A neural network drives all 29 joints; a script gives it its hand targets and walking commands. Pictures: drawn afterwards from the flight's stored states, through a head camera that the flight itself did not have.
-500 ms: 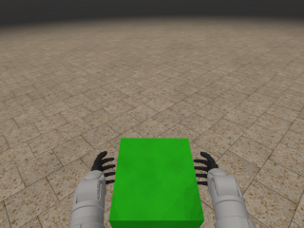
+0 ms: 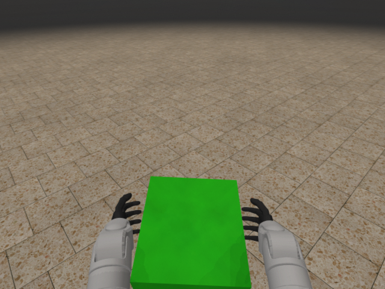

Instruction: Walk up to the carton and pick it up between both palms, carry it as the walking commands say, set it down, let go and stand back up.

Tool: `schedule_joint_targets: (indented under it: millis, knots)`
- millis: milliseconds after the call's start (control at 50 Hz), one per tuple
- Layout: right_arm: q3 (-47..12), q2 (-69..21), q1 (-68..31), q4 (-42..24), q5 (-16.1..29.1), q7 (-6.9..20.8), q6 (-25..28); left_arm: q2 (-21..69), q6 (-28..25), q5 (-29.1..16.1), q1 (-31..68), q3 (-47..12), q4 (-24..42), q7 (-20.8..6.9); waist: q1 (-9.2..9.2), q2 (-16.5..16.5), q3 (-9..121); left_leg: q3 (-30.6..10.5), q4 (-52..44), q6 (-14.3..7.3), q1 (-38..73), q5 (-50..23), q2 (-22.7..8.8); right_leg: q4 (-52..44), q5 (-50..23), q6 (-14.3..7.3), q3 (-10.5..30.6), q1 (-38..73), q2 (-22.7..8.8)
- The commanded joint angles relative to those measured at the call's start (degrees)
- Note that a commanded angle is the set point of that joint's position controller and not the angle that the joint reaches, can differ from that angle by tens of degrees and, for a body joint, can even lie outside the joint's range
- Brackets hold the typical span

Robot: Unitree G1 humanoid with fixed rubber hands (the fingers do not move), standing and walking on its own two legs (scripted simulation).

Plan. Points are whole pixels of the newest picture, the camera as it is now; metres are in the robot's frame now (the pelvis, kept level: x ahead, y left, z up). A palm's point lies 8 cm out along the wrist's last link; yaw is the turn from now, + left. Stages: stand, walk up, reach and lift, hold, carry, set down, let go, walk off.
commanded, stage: reach and lift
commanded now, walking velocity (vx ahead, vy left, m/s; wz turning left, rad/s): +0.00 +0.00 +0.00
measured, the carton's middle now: (191, 236) +0.32 +0.01 -0.04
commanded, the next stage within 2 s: hold in 0.10 s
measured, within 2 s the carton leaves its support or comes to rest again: neither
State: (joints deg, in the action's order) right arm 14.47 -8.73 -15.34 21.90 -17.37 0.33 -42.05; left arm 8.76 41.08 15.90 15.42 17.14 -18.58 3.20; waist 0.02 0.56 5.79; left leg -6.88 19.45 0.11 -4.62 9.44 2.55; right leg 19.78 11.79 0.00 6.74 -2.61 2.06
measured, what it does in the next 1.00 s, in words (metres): shifts its weight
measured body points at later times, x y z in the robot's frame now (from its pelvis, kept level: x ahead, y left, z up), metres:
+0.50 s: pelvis -0.02 +0.00 +0.00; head -0.09 -0.01 +0.44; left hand +0.27 +0.17 +0.04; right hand +0.27 -0.15 +0.03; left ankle +0.02 +0.12 -0.75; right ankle +0.00 -0.12 -0.75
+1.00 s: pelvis -0.02 -0.05 -0.03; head -0.06 -0.06 +0.42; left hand +0.29 +0.07 +0.09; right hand +0.25 -0.24 +0.06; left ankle +0.02 +0.12 -0.75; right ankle +0.00 -0.13 -0.75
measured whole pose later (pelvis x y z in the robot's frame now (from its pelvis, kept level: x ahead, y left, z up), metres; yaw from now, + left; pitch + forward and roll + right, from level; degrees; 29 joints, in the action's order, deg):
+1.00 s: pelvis -0.02 -0.05 -0.03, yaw -4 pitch +2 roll -1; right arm 7.4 -8.1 -12.2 -10.2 -8.2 -10.7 -61.8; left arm 8.7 59.2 7.3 14.7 8.4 9.9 10.0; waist 1.3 3.2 8.6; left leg -3.8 37.9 3.9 -23.8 16.3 -5.4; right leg 35.7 16.1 -4.2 -2.1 -22.1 5.0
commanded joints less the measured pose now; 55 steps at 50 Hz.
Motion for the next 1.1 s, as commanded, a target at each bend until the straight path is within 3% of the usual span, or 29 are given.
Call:
schedule_joint_targets:
  millis: [0, 240, 540, 560, 600, 640, 680, 720, 780, 840, 880, 920, 980, 1000, 1020, 1080]
  knots:
    - [-31.4, -53.7, -34.2, -8.0, 18.2, 17.0, 3.2, 54.5, -0.2, -16.6, 29.4, -33.8, 1.1, -21.4, 0.19, -0.2, 9.8, 2.0, -1.0, 1.0, 8.3, -13.0, 2.5, -2.7, -12.9, 0.1, -2.5, -1.4, 2.5]
    - [-34.3, -53.0, -35.2, -11.3, 20.1, 17.5, 3.4, 54.5, -0.6, -17.7, 30.8, -38.0, 6.8, -20.1, -0.41, 0.4, 10.9, 1.5, -0.5, 0.7, 7.1, -8.3, 2.1, -1.4, -6.9, -0.6, -2.6, -1.9, 2.9]
    - [-30.4, -54.4, -38.0, -5.0, 18.0, 17.3, 4.2, 54.1, -1.4, -17.3, 35.2, -34.0, -0.1, -22.4, 0.17, -1.0, 9.0, 2.8, -0.3, 0.4, 5.3, -2.2, 2.6, -2.8, -1.3, -0.4, -2.3, -4.7, 1.5]
    - [-34.1, -53.7, -37.2, -9.3, 18.9, 16.8, 3.6, 55.3, -0.6, -17.6, 33.7, -38.1, 1.7, -21.9, 0.12, 0.9, 11.6, -1.9, 6.0, -0.8, -1.3, -1.1, -8.2, 4.1, -2.5, -0.9, 0.9, -11.8, -7.7]
    - [-36.8, -54.4, -39.5, -14.9, 21.3, 16.0, 2.5, 55.6, 0.6, -20.3, 36.8, -40.6, 7.4, -20.9, 0.30, 3.9, 10.2, -6.5, 2.8, -2.2, -3.4, 5.9, -12.1, 7.7, 4.4, -0.2, -0.3, -15.0, -5.2]
    - [-39.0, -55.1, -39.2, -18.4, 22.9, 14.9, 0.5, 56.4, 2.6, -22.5, 38.4, -42.7, 11.5, -19.8, 0.54, 5.3, 14.3, -10.3, 2.6, -4.5, -2.7, -1.5, -16.8, 11.9, 3.9, 0.5, -2.1, -15.5, -4.2]
    - [-40.0, -55.3, -37.8, -21.5, 24.0, 13.6, -1.9, 56.9, 5.1, -24.8, 38.7, -45.4, 15.7, -18.9, 0.31, 7.2, 16.4, -12.0, 3.0, -6.0, -4.0, -5.3, -18.5, 12.4, 8.0, 0.3, -3.1, -15.6, -3.3]
    - [-41.2, -55.9, -36.5, -24.1, 24.6, 12.4, -4.3, 58.2, 7.6, -26.7, 37.5, -47.5, 17.7, -18.5, 0.19, 6.5, 17.5, -9.2, 4.6, -5.1, -7.2, -6.2, -17.4, 9.7, 6.2, -0.5, -4.0, -13.2, -3.3]
    - [-43.3, -56.3, -35.4, -30.2, 27.2, 10.8, -7.9, 58.1, 11.0, -28.2, 33.1, -48.3, 21.7, -17.1, 0.17, 2.4, 20.7, 0.0, 12.9, -1.5, -8.6, -14.2, -13.0, 9.7, -12.4, -1.5, -3.8, -8.4, -5.7]
    - [-45.4, -56.2, -32.0, -35.7, 30.2, 9.0, -13.0, 57.5, 15.6, -29.1, 27.7, -48.4, 26.4, -14.1, 0.39, 1.6, 21.4, 1.6, 15.9, -1.1, -11.3, -12.7, -12.8, 12.6, -17.9, -2.7, -4.5, -8.2, -6.6]
    - [-47.5, -56.6, -30.7, -41.0, 32.8, 7.3, -16.6, 57.8, 18.8, -29.6, 24.5, -48.6, 31.2, -11.7, 0.53, 1.1, 20.6, 1.6, 17.4, -1.6, -13.0, -9.3, -12.7, 13.0, -16.3, -3.3, -3.7, -10.0, -6.9]
    - [-48.3, -56.3, -29.0, -43.7, 34.2, 6.0, -19.9, 56.7, 21.7, -29.5, 21.9, -47.6, 33.7, -9.9, 0.59, -1.9, 19.9, 3.2, 20.5, -0.9, -16.5, -6.1, -11.2, 12.3, -19.6, -4.3, -1.1, -9.4, -8.8]
    - [-49.3, -55.2, -28.5, -47.7, 35.8, 4.5, -24.1, 54.8, 25.2, -28.9, 18.2, -46.1, 36.3, -7.9, 0.31, -9.6, 17.7, 9.4, 24.8, 1.0, -25.1, 15.1, -6.4, 8.4, -29.9, -7.4, 4.4, -6.1, -14.3]
    - [-49.7, -54.8, -28.4, -49.2, 36.3, 4.1, -25.3, 54.5, 26.2, -28.6, 16.8, -45.7, 37.5, -7.4, -0.14, -11.0, 17.3, 10.5, 29.0, 0.8, -26.8, 20.3, -6.2, 6.9, -29.5, -8.6, 5.6, -6.7, -15.5]
    - [-49.9, -54.5, -28.6, -50.4, 36.9, 3.9, -26.3, 54.2, 27.1, -28.2, 15.7, -45.2, 38.3, -6.8, -0.34, -9.9, 16.4, 10.5, 31.9, 0.8, -27.1, 22.1, -6.5, 5.7, -26.1, -9.3, 6.2, -8.3, -15.9]
    - [-49.7, -54.5, -28.9, -53.0, 38.1, 3.7, -28.3, 54.8, 28.9, -28.4, 16.7, -44.9, 41.6, -5.6, -0.10, -6.8, 15.5, 10.4, 29.3, 0.0, -24.9, 18.3, -7.0, 5.9, -18.7, -10.1, 4.3, -11.4, -13.8]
